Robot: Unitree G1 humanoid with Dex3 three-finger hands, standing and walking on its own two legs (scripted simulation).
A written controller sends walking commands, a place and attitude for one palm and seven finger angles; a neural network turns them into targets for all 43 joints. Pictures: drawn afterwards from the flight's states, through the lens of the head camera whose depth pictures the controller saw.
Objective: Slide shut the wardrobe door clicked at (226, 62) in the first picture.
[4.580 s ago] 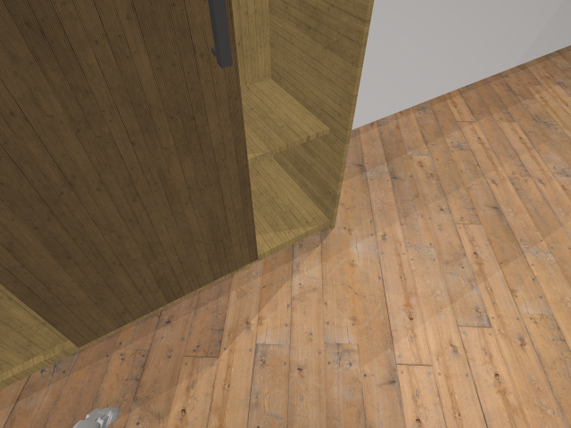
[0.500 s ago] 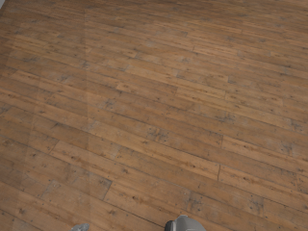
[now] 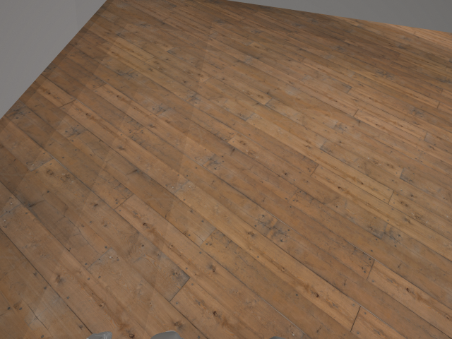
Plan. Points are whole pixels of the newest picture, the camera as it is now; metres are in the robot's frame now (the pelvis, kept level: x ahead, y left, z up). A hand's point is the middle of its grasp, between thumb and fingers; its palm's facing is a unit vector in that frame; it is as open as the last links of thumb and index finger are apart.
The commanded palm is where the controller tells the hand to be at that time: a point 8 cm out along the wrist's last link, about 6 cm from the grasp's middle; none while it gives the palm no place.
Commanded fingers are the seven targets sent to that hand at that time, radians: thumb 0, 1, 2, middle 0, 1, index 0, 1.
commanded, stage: turn to face it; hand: left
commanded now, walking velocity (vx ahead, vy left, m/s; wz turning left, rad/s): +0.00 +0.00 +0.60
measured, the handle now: out of the picture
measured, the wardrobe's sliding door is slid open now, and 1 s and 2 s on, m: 0.38 0.38 0.38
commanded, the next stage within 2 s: none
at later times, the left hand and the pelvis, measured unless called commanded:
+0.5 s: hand out of the picture +0.04 +0.17 -0.13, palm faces +0.32 -0.91 -0.28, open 7.4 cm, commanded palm none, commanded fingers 0.00 0.90 0.90 -0.20 -0.30 -0.20 -0.30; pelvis -0.01 -0.05 +0.01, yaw +18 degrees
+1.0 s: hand out of the picture -0.15 +0.18 -0.16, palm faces +0.60 -0.75 -0.26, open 7.4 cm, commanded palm none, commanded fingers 0.00 0.90 0.90 -0.20 -0.30 -0.20 -0.30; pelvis -0.05 -0.02 +0.02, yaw +36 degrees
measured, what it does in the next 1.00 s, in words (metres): steps on the spot, turning left: right foot, then left foot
